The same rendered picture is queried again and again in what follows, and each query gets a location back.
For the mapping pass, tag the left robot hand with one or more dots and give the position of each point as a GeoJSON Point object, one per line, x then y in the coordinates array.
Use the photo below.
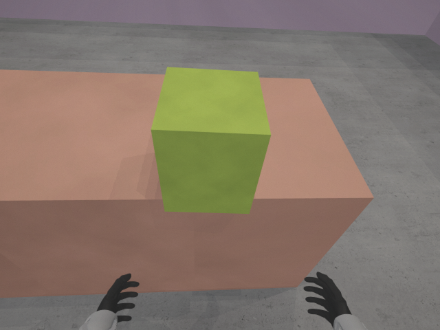
{"type": "Point", "coordinates": [114, 295]}

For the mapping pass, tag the carton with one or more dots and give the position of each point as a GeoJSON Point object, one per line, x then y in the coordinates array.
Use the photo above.
{"type": "Point", "coordinates": [210, 135]}

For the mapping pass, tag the pedestal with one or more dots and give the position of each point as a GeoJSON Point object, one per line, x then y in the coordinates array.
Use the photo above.
{"type": "Point", "coordinates": [81, 203]}

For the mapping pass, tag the right robot forearm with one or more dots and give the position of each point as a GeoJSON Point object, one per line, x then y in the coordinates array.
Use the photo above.
{"type": "Point", "coordinates": [348, 322]}

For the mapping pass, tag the right robot hand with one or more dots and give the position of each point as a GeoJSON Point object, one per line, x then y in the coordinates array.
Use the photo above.
{"type": "Point", "coordinates": [333, 301]}

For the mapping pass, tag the left robot forearm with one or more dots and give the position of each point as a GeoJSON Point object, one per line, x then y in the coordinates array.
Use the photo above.
{"type": "Point", "coordinates": [101, 320]}

